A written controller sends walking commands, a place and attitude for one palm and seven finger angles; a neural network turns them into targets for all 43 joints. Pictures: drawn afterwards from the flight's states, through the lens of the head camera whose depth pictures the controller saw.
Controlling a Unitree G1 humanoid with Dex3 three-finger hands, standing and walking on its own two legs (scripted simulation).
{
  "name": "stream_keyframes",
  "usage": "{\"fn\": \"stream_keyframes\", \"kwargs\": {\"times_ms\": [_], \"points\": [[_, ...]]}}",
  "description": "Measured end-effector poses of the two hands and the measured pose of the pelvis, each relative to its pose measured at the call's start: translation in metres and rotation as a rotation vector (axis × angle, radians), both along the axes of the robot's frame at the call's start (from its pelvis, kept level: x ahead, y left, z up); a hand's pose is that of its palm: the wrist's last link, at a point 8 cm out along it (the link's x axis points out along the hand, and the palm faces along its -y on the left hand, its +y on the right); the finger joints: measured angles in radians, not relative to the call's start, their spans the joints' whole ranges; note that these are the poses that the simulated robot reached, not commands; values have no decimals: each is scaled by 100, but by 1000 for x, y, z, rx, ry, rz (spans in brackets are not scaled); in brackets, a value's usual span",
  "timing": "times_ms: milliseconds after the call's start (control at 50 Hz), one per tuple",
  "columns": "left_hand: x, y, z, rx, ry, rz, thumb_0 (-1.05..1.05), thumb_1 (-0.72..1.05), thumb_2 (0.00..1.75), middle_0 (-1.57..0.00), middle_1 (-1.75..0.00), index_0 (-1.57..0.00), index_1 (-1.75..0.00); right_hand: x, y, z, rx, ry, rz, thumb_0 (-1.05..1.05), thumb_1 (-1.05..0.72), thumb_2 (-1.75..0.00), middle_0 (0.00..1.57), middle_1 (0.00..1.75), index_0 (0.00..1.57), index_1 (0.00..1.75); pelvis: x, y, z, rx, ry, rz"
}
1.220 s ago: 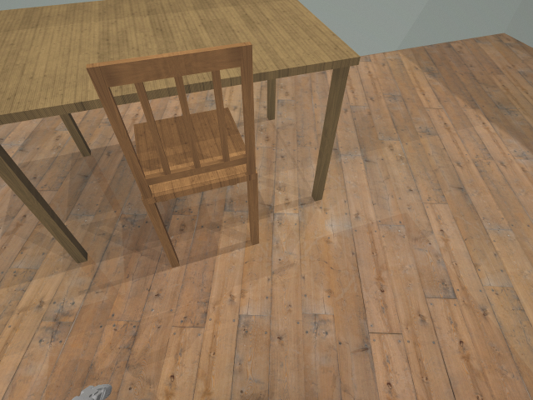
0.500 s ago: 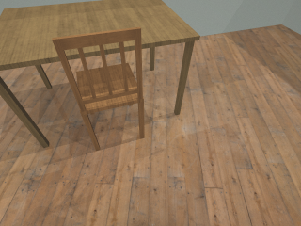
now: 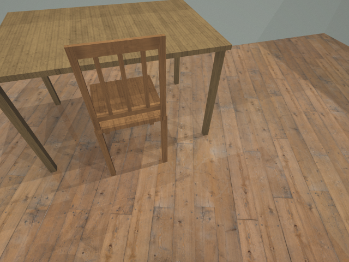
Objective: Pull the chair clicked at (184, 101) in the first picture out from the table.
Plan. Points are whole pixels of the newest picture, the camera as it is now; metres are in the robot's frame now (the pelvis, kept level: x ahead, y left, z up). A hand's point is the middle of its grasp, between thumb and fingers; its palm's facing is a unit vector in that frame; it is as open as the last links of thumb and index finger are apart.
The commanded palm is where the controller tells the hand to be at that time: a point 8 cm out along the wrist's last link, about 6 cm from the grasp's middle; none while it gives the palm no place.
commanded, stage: look at it before walking up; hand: left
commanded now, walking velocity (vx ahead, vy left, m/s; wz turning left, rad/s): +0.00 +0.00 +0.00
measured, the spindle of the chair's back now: (125, 85) +0.83 +0.27 -0.09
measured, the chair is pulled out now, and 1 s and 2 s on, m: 0.00 0.00 0.00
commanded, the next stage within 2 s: turn to face it in 0.32 s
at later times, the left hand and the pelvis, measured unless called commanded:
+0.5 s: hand out of the picture +0.04 +0.22 -0.17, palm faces -0.01 -0.96 -0.28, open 7.4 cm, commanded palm none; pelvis +0.00 +0.00 +0.00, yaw +0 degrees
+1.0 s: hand out of the picture -0.02 +0.24 -0.19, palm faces +0.24 -0.95 -0.20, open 7.4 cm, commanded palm none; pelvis -0.03 +0.04 +0.00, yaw +12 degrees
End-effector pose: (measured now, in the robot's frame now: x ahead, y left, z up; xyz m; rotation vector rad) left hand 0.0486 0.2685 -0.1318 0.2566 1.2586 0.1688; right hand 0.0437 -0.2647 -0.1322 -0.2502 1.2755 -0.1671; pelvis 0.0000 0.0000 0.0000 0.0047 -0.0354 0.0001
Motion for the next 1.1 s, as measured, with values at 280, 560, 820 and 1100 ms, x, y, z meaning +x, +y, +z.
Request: {"fn": "stream_keyframes", "kwargs": {"times_ms": [280, 560, 820, 1100], "points": [[-11, 0, -1, 1, 35, 9, 0, 90, 89, -20, -29, -20, -30, -3, 2, -1, 4, 15, -4, 1, -91, -89, 20, 30, 21, 30, 1, 1, 0, 1, 4, -2], [-10, -6, -4, -3, 20, 36, 0, 90, 89, -20, -29, -20, -30, -2, 5, -5, 12, 25, 2, 1, -91, -89, 20, 30, 20, 30, 0, -1, -2, 1, 8, 22], [-49, 8, -39, -74, -22, 205, 0, 90, 89, -20, -30, -20, -30, 6, 47, -14, 6, 48, 101, 1, -91, -89, 20, 30, 20, 30, -14, 25, -23, -20, -10, 176], [-102, 21, -18, -79, 48, 311, 0, 91, 89, -19, -29, -20, -30, 9, 85, 5, 32, 11, 166, 1, -91, -89, 20, 30, 21, 30, -29, 39, 0, -35, 39, 241]]}}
